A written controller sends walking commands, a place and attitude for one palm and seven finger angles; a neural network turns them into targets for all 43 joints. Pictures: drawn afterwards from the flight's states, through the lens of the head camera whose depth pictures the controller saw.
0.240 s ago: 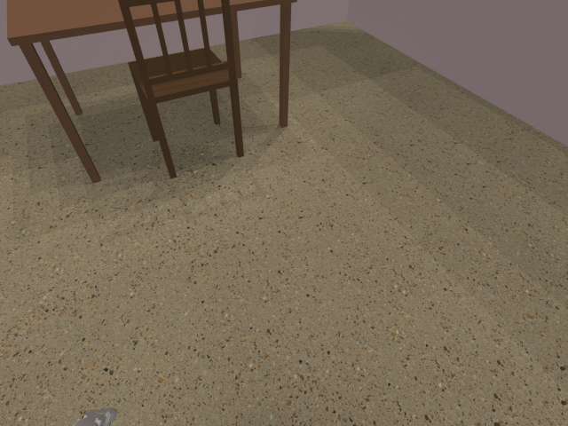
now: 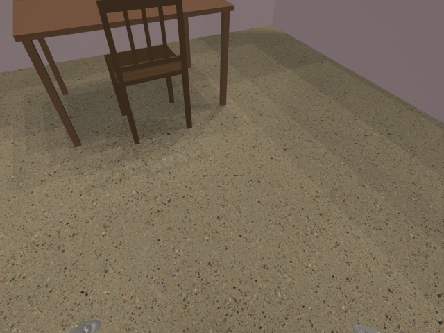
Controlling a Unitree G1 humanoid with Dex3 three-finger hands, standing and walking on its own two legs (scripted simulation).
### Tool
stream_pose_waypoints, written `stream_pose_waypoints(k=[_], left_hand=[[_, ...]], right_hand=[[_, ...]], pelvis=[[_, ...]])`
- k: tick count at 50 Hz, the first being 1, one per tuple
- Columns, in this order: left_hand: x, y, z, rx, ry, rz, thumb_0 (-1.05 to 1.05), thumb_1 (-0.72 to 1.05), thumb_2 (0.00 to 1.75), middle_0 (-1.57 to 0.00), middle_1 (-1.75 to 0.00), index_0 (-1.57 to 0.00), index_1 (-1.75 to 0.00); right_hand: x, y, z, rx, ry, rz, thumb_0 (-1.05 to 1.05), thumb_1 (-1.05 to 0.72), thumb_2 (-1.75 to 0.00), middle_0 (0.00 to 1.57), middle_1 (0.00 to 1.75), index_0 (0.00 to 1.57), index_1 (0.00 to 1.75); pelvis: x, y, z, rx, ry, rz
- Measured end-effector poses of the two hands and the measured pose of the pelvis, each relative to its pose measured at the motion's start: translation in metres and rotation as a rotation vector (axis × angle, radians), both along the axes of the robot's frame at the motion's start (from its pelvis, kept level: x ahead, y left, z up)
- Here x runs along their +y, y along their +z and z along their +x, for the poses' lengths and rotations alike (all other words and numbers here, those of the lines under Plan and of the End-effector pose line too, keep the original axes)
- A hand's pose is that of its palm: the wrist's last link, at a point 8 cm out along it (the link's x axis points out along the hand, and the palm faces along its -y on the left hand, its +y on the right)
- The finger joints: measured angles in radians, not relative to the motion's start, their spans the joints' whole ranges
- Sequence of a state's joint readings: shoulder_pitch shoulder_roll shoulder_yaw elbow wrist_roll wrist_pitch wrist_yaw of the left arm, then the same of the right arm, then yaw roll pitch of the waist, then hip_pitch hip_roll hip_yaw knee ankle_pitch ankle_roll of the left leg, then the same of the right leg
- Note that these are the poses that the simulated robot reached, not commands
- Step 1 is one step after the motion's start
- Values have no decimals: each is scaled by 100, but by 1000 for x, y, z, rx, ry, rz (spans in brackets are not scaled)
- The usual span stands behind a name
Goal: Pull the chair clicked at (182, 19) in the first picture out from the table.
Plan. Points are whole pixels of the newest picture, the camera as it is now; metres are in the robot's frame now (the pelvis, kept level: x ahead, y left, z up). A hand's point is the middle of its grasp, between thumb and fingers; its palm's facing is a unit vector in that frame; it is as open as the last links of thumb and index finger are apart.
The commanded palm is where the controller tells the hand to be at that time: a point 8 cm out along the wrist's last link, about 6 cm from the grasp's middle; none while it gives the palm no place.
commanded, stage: stand and wait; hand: left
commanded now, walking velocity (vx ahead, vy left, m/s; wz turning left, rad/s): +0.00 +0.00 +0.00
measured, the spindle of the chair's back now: (147, 36) +1.50 +0.48 -0.09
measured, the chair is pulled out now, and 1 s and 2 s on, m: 0.00 0.00 0.00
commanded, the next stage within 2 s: look at it before walking up in 0.60 s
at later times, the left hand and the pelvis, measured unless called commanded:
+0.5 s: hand out of the picture +0.05 +0.24 -0.15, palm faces -0.02 -0.94 -0.33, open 7.4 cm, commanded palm none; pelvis -0.02 -0.01 +0.01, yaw +0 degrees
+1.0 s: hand out of the picture +0.05 +0.23 -0.15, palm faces -0.03 -0.95 -0.32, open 7.4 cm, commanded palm none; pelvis -0.02 -0.01 +0.01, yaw +0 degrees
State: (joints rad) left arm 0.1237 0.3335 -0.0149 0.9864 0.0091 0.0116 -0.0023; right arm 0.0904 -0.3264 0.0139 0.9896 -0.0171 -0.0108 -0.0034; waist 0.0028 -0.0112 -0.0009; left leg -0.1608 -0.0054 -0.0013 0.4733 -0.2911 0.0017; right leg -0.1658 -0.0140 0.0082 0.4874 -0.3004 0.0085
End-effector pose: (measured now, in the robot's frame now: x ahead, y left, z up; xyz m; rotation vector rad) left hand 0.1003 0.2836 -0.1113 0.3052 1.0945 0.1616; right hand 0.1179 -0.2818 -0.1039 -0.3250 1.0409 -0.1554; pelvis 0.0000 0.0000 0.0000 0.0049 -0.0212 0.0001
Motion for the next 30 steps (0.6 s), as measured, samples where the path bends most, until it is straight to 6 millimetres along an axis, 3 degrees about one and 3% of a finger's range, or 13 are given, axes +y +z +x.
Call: stream_pose_waypoints(k=[16,30], left_hand=[[1,-6,-47,123,42,7,1,90,90,-20,-30,-20,-29],[-3,-3,-51,109,32,9,1,90,90,-20,-30,-20,-29]], right_hand=[[-14,-8,-46,130,-43,-11,1,-90,-90,20,30,20,30],[-20,-9,-68,155,-65,-5,1,-90,-90,20,30,20,30]], pelvis=[[-6,4,-10,-8,1,-1],[-9,6,-19,-17,-3,-1]])
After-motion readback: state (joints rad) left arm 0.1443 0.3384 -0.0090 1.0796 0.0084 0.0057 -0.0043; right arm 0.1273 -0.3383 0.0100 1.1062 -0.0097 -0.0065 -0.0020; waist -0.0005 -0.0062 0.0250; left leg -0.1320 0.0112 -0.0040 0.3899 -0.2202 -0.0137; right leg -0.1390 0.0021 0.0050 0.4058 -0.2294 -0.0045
